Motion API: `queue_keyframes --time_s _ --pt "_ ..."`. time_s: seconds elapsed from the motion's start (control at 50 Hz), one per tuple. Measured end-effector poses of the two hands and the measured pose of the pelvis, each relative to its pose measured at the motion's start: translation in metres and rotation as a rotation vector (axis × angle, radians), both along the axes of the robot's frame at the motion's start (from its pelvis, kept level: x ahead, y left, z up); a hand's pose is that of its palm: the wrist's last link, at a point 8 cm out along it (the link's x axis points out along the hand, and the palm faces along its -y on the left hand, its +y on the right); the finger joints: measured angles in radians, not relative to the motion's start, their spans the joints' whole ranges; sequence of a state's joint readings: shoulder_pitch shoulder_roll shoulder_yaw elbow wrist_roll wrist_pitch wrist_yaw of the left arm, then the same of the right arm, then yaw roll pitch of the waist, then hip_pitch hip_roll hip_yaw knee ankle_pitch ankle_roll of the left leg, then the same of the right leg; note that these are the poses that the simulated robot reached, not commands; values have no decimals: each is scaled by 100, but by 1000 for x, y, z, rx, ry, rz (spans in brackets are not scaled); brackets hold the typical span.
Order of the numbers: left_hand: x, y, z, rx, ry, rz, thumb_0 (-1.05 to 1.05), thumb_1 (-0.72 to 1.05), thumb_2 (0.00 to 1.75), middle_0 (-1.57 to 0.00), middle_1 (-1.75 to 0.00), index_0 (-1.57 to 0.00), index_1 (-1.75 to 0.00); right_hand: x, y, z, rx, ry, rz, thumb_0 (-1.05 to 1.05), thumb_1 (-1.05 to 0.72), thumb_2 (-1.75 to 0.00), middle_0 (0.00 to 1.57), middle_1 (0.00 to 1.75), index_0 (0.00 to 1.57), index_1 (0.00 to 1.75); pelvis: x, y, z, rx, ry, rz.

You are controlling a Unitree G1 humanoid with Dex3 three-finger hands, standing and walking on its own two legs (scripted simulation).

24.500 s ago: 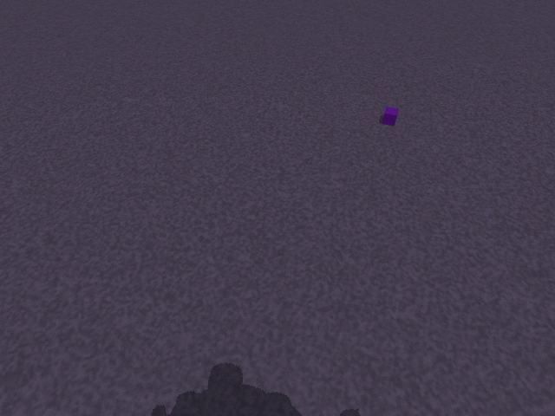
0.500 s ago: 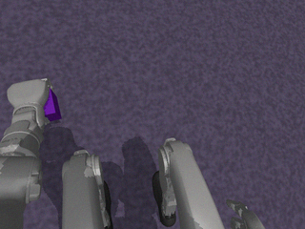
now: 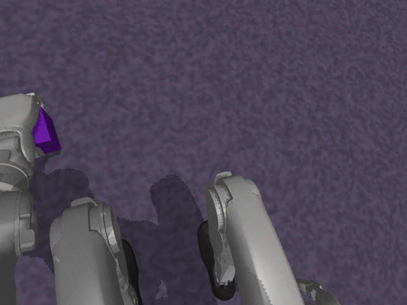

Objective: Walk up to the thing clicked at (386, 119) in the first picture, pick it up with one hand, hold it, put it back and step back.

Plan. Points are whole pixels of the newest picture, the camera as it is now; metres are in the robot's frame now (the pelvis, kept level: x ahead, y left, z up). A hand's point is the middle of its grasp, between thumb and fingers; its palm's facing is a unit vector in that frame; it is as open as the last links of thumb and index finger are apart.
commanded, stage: crouch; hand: left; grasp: from above
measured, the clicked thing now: (32, 133) +0.47 +0.28 -0.19
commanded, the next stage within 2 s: lower in 0.06 s
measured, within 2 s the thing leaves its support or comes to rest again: rests again in 1.26 s
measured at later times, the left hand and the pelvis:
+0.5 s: hand (41, 140) +0.47 +0.27 -0.22, palm faces -0.45 -0.11 -0.88, open 10.5 cm; pelvis +0.00 +0.00 -0.03, yaw -2 degrees
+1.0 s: hand (49, 140) +0.48 +0.27 -0.26, palm faces -0.45 -0.14 -0.88, open 10.5 cm; pelvis +0.01 +0.00 -0.04, yaw -4 degrees
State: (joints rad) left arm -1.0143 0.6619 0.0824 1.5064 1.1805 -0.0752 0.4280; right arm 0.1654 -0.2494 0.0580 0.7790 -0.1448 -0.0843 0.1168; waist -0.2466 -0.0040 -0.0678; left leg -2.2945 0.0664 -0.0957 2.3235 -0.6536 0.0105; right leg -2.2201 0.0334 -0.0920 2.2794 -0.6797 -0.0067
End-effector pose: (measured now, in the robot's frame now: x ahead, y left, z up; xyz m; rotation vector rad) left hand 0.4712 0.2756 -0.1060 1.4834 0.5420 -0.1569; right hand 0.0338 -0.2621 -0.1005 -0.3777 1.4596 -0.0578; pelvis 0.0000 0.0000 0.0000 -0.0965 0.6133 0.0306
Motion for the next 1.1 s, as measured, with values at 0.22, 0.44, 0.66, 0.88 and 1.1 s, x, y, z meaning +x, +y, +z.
queue_keyframes --time_s 0.22,0.44,0.66,0.88,1.1 --pt "5 2 -16 -5 14 -1 0 -16 73 -62 -75 -66 -67 3 -3 -7 -5 1 26 0 -90 -90 20 30 21 30 2 0 -12 -10 -16 -7" --pt "4 -1 -49 -17 41 -22 0 -16 73 -62 -74 -66 -66 3 -5 -12 -15 21 62 0 -90 -90 20 30 20 30 3 1 -25 -22 -30 -15" --pt "9 -5 -70 -18 -3 -13 0 -15 73 -61 -75 -66 -66 -2 -1 -22 3 35 78 0 -90 -90 20 30 20 30 5 1 -38 -34 -44 -27" --pt "14 -3 -87 -24 30 13 0 -14 72 -61 -73 -65 -67 -6 9 -24 43 42 100 0 -89 -89 20 30 20 30 6 3 -44 -48 -58 -38" --pt "16 -5 -104 -48 10 -6 0 -14 72 -61 -71 -66 -67 -7 9 -13 35 50 145 0 -89 -89 20 30 20 30 8 4 -46 -67 -70 -45"
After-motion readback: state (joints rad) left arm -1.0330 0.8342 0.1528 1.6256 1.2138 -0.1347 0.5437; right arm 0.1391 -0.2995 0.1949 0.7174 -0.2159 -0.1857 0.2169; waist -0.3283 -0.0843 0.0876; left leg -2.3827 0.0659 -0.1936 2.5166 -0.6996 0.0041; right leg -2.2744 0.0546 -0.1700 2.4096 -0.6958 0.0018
